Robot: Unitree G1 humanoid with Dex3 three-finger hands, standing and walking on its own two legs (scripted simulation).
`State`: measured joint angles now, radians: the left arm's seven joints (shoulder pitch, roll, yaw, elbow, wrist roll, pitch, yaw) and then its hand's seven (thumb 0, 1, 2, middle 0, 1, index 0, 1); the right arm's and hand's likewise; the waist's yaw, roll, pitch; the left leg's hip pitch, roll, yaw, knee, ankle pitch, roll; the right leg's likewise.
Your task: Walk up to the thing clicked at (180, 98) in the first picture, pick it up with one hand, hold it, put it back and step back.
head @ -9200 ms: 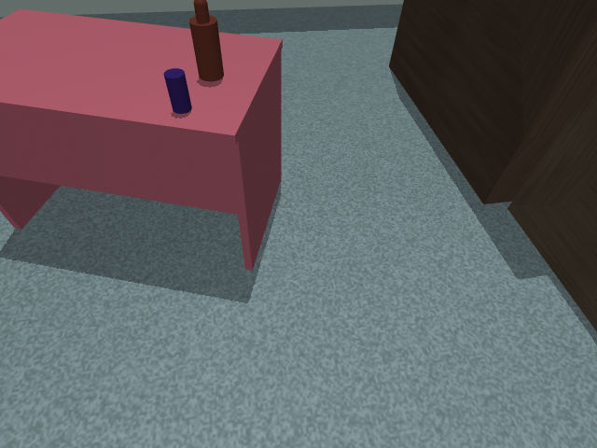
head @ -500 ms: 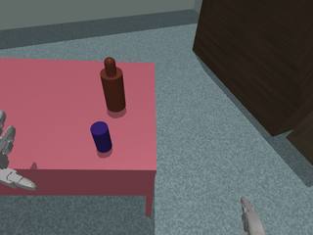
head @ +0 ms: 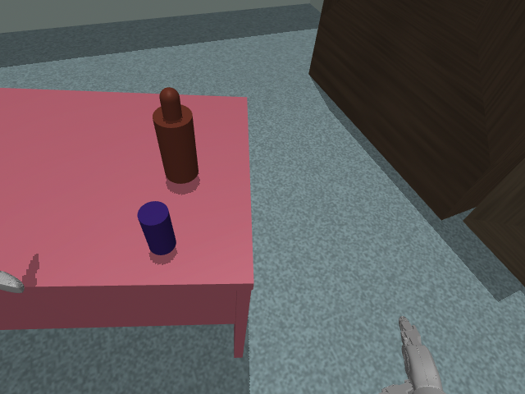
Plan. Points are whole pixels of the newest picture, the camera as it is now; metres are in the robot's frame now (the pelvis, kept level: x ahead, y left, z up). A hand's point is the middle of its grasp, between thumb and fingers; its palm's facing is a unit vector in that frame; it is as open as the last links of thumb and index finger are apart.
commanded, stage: go down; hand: left
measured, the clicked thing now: (158, 229) +0.42 +0.16 -0.05
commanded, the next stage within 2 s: approach in 1.78 s
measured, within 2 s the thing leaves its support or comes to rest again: neither
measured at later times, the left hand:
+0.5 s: hand out of the picture +0.35 +0.34 +0.09, palm faces +0.09 -1.00 +0.01, open 17.4 cm
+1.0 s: hand (3, 223) +0.36 +0.34 +0.07, palm faces +0.08 -1.00 +0.01, open 17.2 cm
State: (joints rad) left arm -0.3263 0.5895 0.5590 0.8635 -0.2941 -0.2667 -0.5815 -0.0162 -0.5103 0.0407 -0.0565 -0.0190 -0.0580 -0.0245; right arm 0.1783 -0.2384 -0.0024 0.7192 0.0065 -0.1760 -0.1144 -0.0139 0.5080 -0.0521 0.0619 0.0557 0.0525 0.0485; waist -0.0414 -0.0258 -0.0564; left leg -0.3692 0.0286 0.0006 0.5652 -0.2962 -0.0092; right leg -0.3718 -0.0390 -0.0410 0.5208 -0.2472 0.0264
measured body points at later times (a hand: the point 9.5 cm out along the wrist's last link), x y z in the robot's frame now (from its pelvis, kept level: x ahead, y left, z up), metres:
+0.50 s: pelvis +0.00 +0.00 -0.01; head +0.04 +0.02 +0.44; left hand +0.34 +0.39 +0.09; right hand +0.16 -0.26 -0.08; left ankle -0.01 +0.12 -0.73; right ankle +0.01 -0.14 -0.73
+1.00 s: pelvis +0.00 +0.00 -0.02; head +0.05 +0.03 +0.42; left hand +0.35 +0.40 +0.07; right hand +0.15 -0.26 -0.08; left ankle -0.01 +0.12 -0.73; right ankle +0.01 -0.14 -0.73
